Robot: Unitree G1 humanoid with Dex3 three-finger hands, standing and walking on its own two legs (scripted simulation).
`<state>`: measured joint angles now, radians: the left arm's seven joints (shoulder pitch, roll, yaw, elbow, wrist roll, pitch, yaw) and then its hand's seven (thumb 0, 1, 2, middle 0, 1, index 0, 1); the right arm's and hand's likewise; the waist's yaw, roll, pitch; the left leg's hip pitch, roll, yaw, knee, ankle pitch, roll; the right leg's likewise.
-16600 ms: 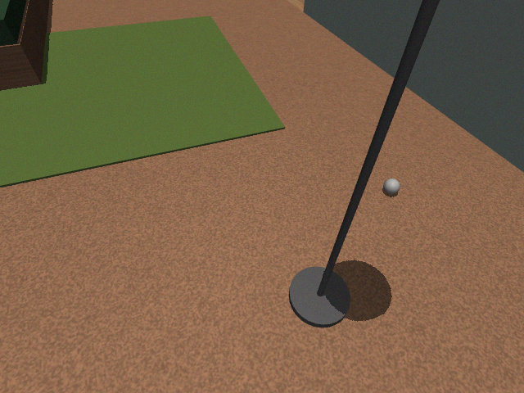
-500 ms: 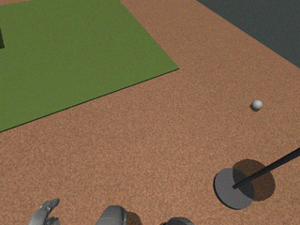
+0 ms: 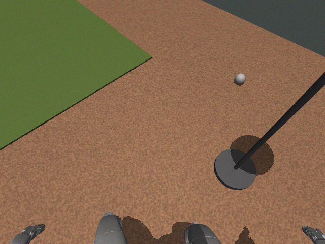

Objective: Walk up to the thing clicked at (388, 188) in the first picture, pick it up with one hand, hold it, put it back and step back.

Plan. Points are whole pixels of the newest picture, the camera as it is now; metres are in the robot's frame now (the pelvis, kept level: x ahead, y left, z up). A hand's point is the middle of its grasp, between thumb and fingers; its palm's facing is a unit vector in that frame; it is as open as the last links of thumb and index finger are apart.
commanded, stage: walk up
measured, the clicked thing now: (239, 78) +1.27 -0.60 -0.68
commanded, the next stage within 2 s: none
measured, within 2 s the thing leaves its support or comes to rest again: neither
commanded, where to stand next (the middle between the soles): +0.08 -0.03 m, yaw -9 degrees
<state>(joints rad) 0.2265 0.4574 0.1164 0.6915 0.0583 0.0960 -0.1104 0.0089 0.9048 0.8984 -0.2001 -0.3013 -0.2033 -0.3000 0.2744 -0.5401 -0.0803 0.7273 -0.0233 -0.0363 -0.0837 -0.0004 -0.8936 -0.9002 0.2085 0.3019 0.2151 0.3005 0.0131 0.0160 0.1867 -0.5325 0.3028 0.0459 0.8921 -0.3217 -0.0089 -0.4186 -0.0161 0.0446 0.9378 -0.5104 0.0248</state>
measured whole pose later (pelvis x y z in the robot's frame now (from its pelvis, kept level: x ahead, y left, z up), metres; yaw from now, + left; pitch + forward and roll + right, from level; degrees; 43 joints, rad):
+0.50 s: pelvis -0.02 -0.10 +0.03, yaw +15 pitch -2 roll +0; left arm 0.09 0.40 0.04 0.70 0.00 0.04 -0.03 0.01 0.90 0.90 -0.20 -0.30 -0.21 -0.30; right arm 0.40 -0.41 -0.03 0.77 -0.04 -0.01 -0.01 0.00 -0.89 -0.90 0.21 0.30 0.21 0.30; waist -0.08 -0.03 0.14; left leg -0.44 -0.03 -0.11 0.70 -0.23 0.00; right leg -0.47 0.02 0.05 0.99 -0.52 -0.02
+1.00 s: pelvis -0.02 -0.16 +0.05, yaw +35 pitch -2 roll +2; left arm 0.37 0.45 0.11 0.86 0.05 -0.06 -0.01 0.01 0.90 0.90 -0.20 -0.30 -0.21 -0.30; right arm 0.32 -0.46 -0.08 0.85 -0.03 0.04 0.08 0.00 -0.90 -0.90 0.20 0.30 0.21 0.30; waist 0.07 0.05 0.05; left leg -0.42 0.03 -0.05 0.88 -0.34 -0.02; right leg -0.24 -0.11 -0.23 0.53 -0.27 -0.04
